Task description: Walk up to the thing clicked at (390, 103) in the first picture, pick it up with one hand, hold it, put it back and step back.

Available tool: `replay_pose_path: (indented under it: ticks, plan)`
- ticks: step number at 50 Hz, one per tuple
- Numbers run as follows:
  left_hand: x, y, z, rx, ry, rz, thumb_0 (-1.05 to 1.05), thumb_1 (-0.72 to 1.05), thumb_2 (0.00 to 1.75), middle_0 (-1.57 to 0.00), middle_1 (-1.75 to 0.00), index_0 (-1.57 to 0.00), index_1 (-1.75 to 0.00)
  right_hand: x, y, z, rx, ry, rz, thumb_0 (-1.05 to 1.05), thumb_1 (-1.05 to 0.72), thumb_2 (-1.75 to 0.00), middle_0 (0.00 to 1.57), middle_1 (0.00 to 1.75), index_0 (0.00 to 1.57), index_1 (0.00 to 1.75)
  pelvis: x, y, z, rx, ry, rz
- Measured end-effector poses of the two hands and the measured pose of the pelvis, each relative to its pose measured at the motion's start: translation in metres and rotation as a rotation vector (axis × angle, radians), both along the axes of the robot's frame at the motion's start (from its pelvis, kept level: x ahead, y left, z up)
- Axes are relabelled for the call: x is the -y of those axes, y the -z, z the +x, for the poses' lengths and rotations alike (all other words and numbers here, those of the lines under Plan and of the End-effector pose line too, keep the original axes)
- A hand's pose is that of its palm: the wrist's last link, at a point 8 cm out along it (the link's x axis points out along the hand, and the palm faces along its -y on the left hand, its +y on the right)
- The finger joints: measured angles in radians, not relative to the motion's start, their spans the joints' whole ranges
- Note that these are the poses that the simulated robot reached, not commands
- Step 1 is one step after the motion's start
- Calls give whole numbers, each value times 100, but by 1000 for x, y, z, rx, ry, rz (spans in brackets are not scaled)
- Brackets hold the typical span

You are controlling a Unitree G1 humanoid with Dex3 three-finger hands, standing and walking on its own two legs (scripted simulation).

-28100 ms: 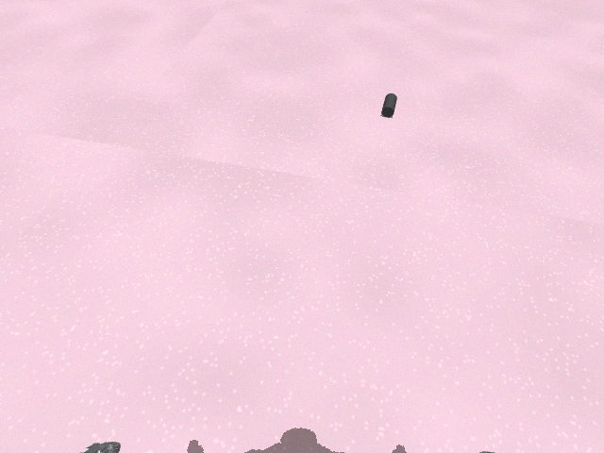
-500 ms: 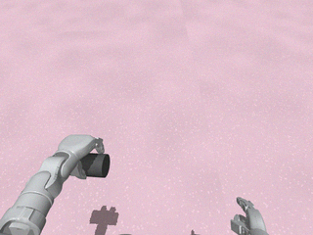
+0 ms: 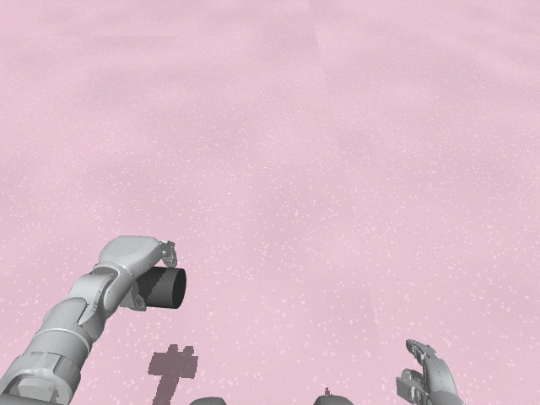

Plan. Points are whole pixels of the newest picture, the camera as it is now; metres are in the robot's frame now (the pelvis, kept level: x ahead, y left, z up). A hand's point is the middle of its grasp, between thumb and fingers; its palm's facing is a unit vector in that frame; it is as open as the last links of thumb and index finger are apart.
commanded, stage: crouch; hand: left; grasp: from above
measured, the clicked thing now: (138, 285) +0.31 +0.25 -0.09
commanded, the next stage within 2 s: lower in 1.90 s
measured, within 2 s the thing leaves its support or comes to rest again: neither
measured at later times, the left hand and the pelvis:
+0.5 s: hand (163, 288) +0.37 +0.27 -0.28, palm faces -0.39 +0.09 -0.92, open 9.8 cm; pelvis -0.05 +0.02 -0.18, yaw +0 degrees
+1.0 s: hand (176, 301) +0.41 +0.29 -0.47, palm faces -0.44 +0.05 -0.90, open 9.5 cm; pelvis -0.07 +0.03 -0.33, yaw -2 degrees
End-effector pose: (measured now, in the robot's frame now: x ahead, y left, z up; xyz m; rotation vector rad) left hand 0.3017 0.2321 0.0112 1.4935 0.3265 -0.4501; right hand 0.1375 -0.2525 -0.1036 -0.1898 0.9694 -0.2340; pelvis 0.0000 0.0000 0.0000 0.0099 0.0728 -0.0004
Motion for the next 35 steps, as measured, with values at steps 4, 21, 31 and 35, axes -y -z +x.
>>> replay_pose_path:
  ticks: [4, 21, 31, 35]
  plan:
    - [-5, 27, 3, 9, 23, 17, 0, 4, 48, -62, -74, -66, -67, 4, 14, -8, -42, -13, -21, 1, -91, -90, 20, 30, 20, 30, 0, 15, -7, -63, -7, -5]
    - [-27, 199, 58, 85, 15, 114, 0, 4, 49, -61, -74, -65, -67, 16, 152, -119, -334, 43, -104, 0, -92, -90, 20, 30, 20, 30, -16, 148, -46, -391, -18, -53]
    - [-36, 282, 87, 53, -18, 114, 0, 8, 43, -62, -70, -67, -63, -6, 225, -173, -436, 94, -74, 1, -92, -90, 20, 30, 20, 30, -27, 220, -60, -494, -10, -76]
    - [-39, 319, 91, 12, -14, 96, 0, 9, 40, -64, -69, -68, -61, -13, 249, -178, -452, 80, -63, 1, -92, -90, 20, 30, 20, 30, -28, 245, -63, -527, -9, -85]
